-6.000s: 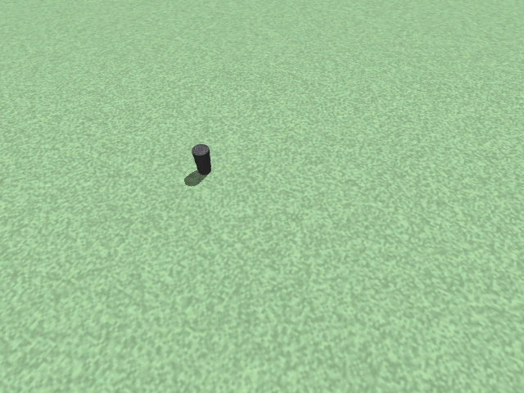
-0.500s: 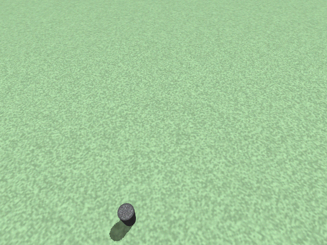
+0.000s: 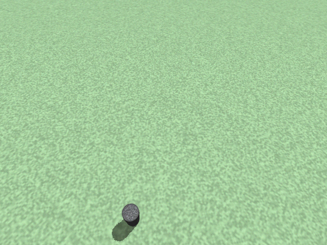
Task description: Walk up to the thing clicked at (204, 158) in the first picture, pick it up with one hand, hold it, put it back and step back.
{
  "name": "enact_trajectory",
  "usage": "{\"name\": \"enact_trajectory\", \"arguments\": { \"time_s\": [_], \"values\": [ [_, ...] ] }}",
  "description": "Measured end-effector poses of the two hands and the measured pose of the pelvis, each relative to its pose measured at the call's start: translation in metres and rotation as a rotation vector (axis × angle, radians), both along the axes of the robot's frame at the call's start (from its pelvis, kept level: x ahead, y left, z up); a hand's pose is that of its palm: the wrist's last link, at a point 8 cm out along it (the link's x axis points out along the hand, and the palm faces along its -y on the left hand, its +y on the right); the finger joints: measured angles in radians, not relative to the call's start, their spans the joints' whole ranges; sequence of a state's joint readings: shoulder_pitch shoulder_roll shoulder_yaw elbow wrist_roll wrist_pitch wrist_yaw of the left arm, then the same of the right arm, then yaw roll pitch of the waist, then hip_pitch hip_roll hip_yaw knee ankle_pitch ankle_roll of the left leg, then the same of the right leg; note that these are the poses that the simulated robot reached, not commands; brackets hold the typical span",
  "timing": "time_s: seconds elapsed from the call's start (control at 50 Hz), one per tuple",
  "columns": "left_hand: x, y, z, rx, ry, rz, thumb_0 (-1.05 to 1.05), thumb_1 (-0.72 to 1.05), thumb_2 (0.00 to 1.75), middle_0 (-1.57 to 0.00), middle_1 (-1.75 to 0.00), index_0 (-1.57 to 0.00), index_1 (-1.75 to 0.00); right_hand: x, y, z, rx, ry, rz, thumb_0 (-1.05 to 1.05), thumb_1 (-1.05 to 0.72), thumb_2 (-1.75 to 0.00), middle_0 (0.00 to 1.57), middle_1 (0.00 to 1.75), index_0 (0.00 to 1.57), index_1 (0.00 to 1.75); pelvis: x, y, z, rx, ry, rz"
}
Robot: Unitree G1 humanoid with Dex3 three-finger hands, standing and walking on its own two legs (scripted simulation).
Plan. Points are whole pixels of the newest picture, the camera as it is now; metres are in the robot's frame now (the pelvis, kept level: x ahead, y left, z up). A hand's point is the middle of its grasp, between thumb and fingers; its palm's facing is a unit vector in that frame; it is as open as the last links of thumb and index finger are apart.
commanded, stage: walk up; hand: left
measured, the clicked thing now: (131, 216) +0.37 +0.18 -0.70
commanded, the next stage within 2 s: none
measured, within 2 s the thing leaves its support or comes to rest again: neither
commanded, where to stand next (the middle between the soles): +0.02 -0.03 m, yaw -2 degrees
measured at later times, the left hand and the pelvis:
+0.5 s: hand out of the picture +0.15 +0.21 -0.16, palm faces -0.08 -0.92 -0.39, open 7.4 cm; pelvis +0.01 -0.05 -0.02, yaw -2 degrees
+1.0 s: hand out of the picture +0.02 +0.24 -0.16, palm faces +0.05 -0.91 -0.42, open 7.4 cm; pelvis -0.06 -0.04 -0.01, yaw +1 degrees
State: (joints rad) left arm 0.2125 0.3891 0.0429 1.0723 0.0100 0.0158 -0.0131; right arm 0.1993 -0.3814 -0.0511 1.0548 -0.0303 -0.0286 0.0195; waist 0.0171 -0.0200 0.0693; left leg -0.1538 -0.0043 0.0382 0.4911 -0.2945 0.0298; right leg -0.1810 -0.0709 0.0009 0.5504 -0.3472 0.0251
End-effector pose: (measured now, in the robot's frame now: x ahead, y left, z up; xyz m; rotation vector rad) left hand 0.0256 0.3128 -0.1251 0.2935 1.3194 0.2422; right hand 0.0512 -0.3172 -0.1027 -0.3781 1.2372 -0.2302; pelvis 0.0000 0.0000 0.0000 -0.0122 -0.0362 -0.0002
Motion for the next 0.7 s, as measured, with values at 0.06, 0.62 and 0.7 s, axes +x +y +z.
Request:
{"name": "enact_trajectory", "arguments": {
  "time_s": [0.06, 0.62, 0.7],
  "values": [
    [0.015, 0.005, 0.000, -0.003, 0.004, 0.000, 0.01, 0.91, 0.90, -0.20, -0.30, -0.20, -0.30, 0.011, 0.013, 0.006, -0.002, 0.002, 0.009, 0.00, -0.91, -0.89, 0.21, 0.30, 0.20, 0.30, 0.006, 0.004, 0.005, -0.011, 0.003, 0.007],
    [0.112, -0.087, 0.019, 0.050, -0.179, -0.155, 0.00, 0.90, 0.90, -0.21, -0.30, -0.20, -0.30, 0.042, -0.066, -0.030, 0.008, -0.028, -0.023, 0.00, -0.91, -0.89, 0.21, 0.30, 0.20, 0.30, 0.000, -0.060, -0.009, 0.047, 0.018, -0.022],
    [0.105, -0.089, 0.026, 0.056, -0.238, -0.142, 0.00, 0.90, 0.90, -0.21, -0.30, -0.20, -0.30, 0.021, -0.065, -0.035, 0.016, 0.006, -0.001, 0.00, -0.91, -0.89, 0.21, 0.30, 0.20, 0.30, -0.008, -0.061, -0.010, 0.032, 0.011, 0.008]
  ]
}}
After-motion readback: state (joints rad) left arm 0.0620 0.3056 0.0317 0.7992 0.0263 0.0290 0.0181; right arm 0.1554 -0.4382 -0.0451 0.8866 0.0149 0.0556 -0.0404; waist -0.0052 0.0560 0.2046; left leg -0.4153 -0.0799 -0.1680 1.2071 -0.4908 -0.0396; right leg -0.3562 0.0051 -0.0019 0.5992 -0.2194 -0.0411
